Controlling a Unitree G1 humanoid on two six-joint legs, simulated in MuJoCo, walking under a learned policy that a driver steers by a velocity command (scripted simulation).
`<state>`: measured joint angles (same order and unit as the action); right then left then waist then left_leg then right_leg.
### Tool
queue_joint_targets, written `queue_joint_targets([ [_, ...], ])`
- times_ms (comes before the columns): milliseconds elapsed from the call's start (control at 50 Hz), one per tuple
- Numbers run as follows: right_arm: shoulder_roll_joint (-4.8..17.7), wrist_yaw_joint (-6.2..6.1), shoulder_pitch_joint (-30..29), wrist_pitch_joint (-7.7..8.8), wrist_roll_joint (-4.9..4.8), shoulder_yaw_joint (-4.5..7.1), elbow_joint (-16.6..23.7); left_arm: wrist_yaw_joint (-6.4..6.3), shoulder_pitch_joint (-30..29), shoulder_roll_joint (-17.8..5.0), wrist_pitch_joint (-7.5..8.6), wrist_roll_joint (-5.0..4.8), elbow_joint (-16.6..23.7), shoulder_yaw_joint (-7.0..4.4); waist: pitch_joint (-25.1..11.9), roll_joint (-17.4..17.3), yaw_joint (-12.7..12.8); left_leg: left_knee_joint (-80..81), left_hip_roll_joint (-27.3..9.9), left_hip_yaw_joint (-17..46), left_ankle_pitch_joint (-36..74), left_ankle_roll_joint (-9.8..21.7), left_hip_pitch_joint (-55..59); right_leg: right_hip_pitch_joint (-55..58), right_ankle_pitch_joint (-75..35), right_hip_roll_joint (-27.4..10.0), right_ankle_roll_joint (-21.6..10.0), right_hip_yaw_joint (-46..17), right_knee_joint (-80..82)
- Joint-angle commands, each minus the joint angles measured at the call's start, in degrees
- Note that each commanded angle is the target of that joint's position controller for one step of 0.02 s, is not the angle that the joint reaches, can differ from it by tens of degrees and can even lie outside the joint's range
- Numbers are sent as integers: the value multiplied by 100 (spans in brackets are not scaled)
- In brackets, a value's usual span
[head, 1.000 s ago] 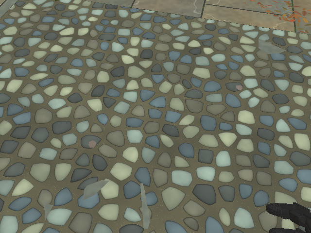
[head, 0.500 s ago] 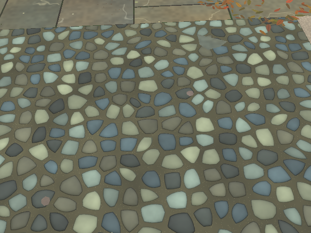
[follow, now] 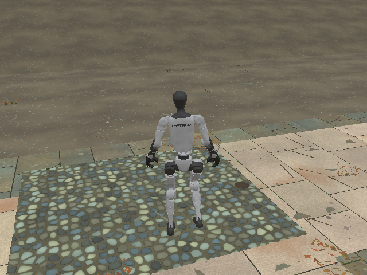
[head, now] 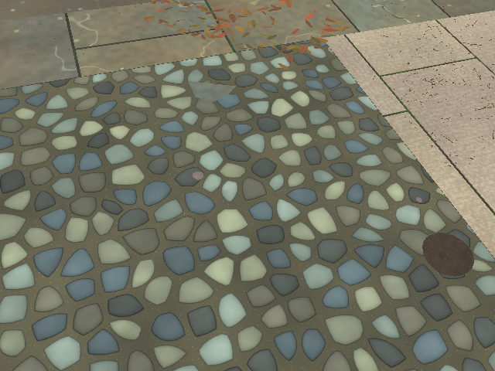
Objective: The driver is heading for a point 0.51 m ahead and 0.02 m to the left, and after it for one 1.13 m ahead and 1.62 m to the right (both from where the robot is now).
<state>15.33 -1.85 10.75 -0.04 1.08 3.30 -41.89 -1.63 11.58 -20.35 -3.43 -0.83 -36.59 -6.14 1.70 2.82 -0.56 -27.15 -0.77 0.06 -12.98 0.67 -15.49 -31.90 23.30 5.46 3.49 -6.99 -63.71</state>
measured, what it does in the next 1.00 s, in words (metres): walks ahead: right foot, then left foot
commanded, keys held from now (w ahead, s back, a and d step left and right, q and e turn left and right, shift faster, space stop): e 0.04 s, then no key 0.42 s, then w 0.42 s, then w+q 0.12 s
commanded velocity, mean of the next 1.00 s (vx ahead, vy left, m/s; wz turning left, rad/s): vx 0.17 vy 0.00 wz -0.14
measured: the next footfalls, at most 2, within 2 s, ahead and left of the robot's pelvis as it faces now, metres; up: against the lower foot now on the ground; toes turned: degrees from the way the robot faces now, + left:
right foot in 0.26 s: +0.01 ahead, -0.14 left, +0.00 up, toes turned -5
left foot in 0.58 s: +0.02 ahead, +0.09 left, +0.00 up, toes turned -7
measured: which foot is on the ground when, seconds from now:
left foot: down 0.00-0.26, up 0.28-0.56, down 0.58-0.96, up 0.98-1.00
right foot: up 0.00-0.24, down 0.26-0.60, up 0.62-0.94, down 0.96-1.00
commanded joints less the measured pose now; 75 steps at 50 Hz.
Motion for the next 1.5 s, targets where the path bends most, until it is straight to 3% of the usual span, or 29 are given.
queue_joint_targets([
  [20, 754, -91, -323, 24, -9, 158, 481, 3, -70, -290, 12, -71, 414, -81, -236, -1129, -6, 935, -1234, 876, 1464, 1045, 889, -614, -217, -320, 247, 278, -278],
  [180, 1179, 59, -105, -58, -151, 302, 320, 111, -273, -112, 37, 10, 551, 88, -570, -1399, -204, 642, -1550, 684, 2393, 1280, 1041, 993, 90, -496, 83, 783, 2297],
  [240, 1023, 83, -81, -49, -301, 225, 150, 151, 170, -86, 43, 35, 302, 88, -538, -1179, 94, 200, -1337, 472, 2155, 871, 618, 2218, -1508, -387, -335, 889, 4458],
  [260, 807, 113, 180, 6, -210, 146, 50, 121, 230, -296, 39, 54, 320, 63, -754, -722, 28, -131, -1106, 236, 1362, 411, 69, 3091, -2352, -822, -513, 297, 4548],
  [280, 392, 198, 287, 94, 120, -13, 187, 35, 220, -814, 8, 112, 422, -15, -1029, 923, -214, -1152, -508, -348, -837, -164, -906, 3827, -4420, -2102, -1007, -1069, 4145],
  [300, 562, 131, -214, 85, 39, 37, 294, 87, 0, -462, 95, 253, 422, 90, -878, 1085, 120, -1564, -300, -97, -2083, -389, -1060, 2895, -3902, -2541, -1850, -1364, 4339],
  [320, 857, 93, -356, 40, -59, 122, 260, 131, -175, -280, 208, 303, 423, 154, -625, 738, 159, -2100, -359, 73, -2111, -469, -1014, 2620, -3423, -2324, -1926, -1208, 4506],
  [380, 860, 22, -68, -108, -59, 201, 15, 126, -582, -246, 382, 177, 244, 184, -371, 653, -10, -2466, -380, 246, -1532, -606, -1013, 2364, -3348, -1874, -1573, -683, 4477],
  [460, 520, 54, -2, -81, -110, 80, -87, 114, -667, -70, 343, 164, 45, 240, -462, 537, 10, -1595, -301, 97, -1132, -631, -398, 2280, -3507, -1610, -1522, -361, 4273],
  [540, 626, 94, 179, -3, -137, 70, -227, 95, -399, -382, 254, 27, -220, 162, -217, 520, 50, -286, 86, -439, -452, -290, 332, 1749, 882, -1485, -1415, -812, 4763],
  [580, 702, 74, 545, 99, -147, 77, -325, 97, -478, -203, 302, 49, -250, 213, 68, 333, -114, -85, -124, -63, -920, 125, 755, 1070, 1636, -1336, -1194, -883, 4504],
  [640, 1315, 118, 1263, 318, -115, 254, -572, 106, -1142, 137, 577, -90, 133, 274, 549, -1724, -442, 1882, -1850, 2950, -3291, 1367, 1053, -468, 543, -220, -499, 879, 1829],
  [680, 1090, 68, 1159, 435, -72, 192, -517, 135, -1145, -138, 708, -146, 122, 143, 736, -1329, -383, 1994, -2109, 3279, -2574, 1527, 1391, -1331, 703, -679, -561, 322, 563],
  [760, 870, 71, 1052, 444, -190, 140, -479, 302, -1216, 152, 824, -19, 15, 202, 351, -960, -404, 1973, -1356, 1607, -789, 997, 1710, -951, -583, -883, -487, 687, 1518],
  [860, 1162, 123, 1166, 377, -249, 225, -487, 419, -1273, 196, 786, -66, 14, 267, 264, -1131, -402, 1910, -1221, 854, -160, 977, 843, 655, -1312, -651, -317, 1007, 2851],
  [940, 1098, 145, 1006, 343, -277, 191, -498, 323, -172, -248, 779, -92, -303, 66, 57, -901, 331, 1006, -1211, 809, 479, 703, 205, 2401, -1450, -516, -588, 970, 3422],
  [960, 823, 158, 966, 360, -218, 96, -472, 249, 669, -530, 790, -94, -513, -72, -422, -596, 747, -266, -835, 459, 793, 473, -218, 3481, -1327, -802, -750, 632, 3563],
  [980, 219, 150, 1054, 391, -76, -87, -231, 166, 1450, -1119, 770, 56, -599, -188, -1176, 907, 887, -2567, -199, -38, -740, 50, -1542, 4819, -368, -2271, -1213, -1316, 4068],
  [1000, 343, 98, 1263, 477, -317, -48, -131, 237, 1536, -1140, 822, 136, -626, -158, -1456, 1575, 757, -3960, 282, 550, -1973, -12, -2421, 4738, 1218, -2944, -1797, -3585, 5164],
  [1040, 935, 113, 861, 498, -456, 143, -133, 280, 701, -367, 914, 31, -575, 79, -287, 774, 479, -4484, -298, 786, -1074, 182, -2859, 3664, 1188, -2645, -1466, -2214, 5305],
  [1100, 660, 128, 808, 366, -323, 173, -281, 268, 48, 40, 986, 156, -617, 175, 102, 411, 109, -3929, -643, 781, -20, 143, -2185, 2745, -1214, -1973, -1116, -398, 5503],
  [1160, 462, 149, 785, 233, -246, 168, -189, 186, -69, -66, 1040, 203, -705, 131, 104, 187, -84, -3644, -506, 602, 235, -70, -2054, 2543, -4081, -1902, -1222, 614, 5335],
  [1260, 190, 314, -160, 185, -156, 35, 356, -19, -110, -365, 839, 132, -769, 65, 141, 84, 150, -1639, -428, -2, 1328, -218, -1670, 2450, -4585, -1782, -1264, 1534, 5232],
  [1360, 509, 519, -376, 100, -144, 154, 759, -71, -23, -620, 612, -59, -814, -36, -113, 92, 112, -943, -214, -243, 850, 124, -1504, 3252, -5251, -2117, -1187, 1640, 4420],
  [1420, 958, 479, 669, 110, -147, 402, 626, -91, -168, -568, 485, -133, -693, -36, -730, -92, -467, -141, 355, -512, 1003, 579, -44, 3073, -5618, -1753, -842, 1858, 2362],
  [1440, 1393, 323, 1025, 106, -128, 534, 629, -48, 116, -378, 516, 22, -648, 47, -1129, -874, -563, 66, -247, 491, 3253, 935, 1291, 1972, -3629, -1319, -441, 1886, 851],
  [1460, 1924, 244, 710, 108, -25, 563, 838, 43, 742, 183, 552, 328, -463, 241, -1764, -2002, 124, -249, -1836, 3030, 5164, 2240, 2927, -128, 1740, -193, -18, 1430, -1244],
  [1480, 1430, 281, 686, 123, -7, 424, 1030, 149, 555, -298, 598, 169, -595, 189, -2717, -1162, -307, 342, -2148, 3645, 3841, 2544, 2863, -234, 1689, -271, -77, 137, -1818],
  [1500, 1071, 292, 242, 148, -41, 305, 1076, 178, 110, -518, 558, -55, -513, 126, -1986, -715, -279, 521, -1965, 2852, 3147, 2210, 2248, -480, 1174, -570, -156, 172, -1716],
])
Velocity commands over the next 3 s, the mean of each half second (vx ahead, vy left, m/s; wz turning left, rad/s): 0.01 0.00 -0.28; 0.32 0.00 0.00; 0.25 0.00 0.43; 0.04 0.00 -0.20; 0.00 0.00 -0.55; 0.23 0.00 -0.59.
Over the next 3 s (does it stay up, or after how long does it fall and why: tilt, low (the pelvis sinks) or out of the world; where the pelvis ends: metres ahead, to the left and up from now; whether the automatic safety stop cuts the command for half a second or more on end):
stays up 0.42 -0.20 0.01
